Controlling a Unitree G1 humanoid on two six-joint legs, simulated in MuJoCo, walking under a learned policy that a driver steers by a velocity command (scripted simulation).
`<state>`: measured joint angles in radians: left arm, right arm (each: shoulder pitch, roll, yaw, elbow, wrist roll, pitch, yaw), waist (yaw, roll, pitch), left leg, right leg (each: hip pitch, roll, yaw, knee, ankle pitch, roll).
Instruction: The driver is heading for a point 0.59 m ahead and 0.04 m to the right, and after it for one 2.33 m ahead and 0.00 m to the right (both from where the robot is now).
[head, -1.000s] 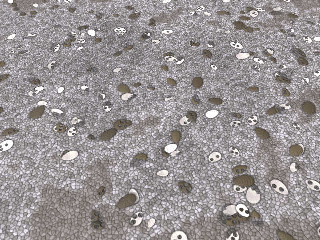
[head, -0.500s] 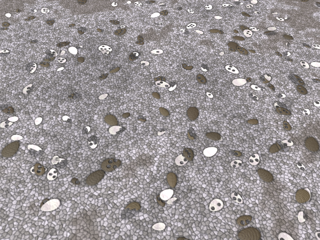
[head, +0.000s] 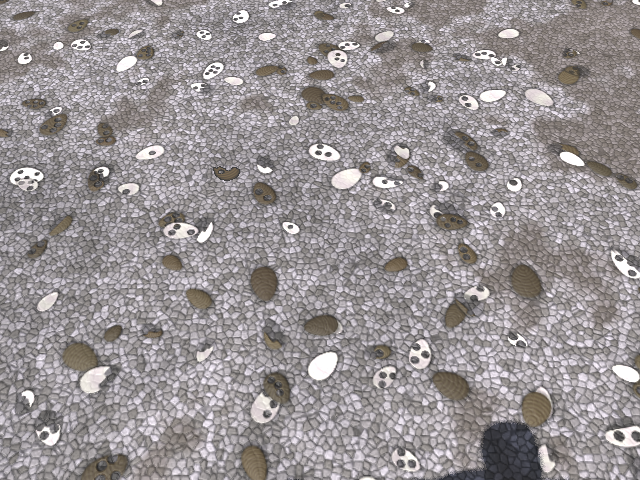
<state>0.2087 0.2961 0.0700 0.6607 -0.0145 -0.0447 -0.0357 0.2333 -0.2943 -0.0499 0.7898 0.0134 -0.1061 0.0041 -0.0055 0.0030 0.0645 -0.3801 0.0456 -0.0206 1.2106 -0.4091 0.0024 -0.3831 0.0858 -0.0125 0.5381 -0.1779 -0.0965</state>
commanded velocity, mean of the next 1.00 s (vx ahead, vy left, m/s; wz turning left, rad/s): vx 0.50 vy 0.00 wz -0.27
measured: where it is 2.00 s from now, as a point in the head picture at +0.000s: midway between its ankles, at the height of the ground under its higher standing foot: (366, 276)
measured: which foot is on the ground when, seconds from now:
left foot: up 0.00-0.32, down 0.34-0.84, up 0.86-1.00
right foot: down 0.00-0.36, up 0.38-0.82, down 0.84-1.00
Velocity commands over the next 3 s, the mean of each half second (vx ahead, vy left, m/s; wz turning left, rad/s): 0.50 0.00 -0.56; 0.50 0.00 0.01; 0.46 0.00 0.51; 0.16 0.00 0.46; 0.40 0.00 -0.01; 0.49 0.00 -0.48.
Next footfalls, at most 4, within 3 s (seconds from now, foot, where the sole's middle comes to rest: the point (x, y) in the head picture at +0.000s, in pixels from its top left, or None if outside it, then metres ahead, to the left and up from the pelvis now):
0.34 left None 0.38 0.13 -0.77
0.84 right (436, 423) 0.55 -0.21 -0.77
1.36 left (331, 294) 0.87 0.01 -0.77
1.86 right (394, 236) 1.05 -0.16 -0.77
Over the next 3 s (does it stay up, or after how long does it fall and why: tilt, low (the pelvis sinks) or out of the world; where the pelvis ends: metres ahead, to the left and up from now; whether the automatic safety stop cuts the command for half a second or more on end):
stays up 1.36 0.02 0.02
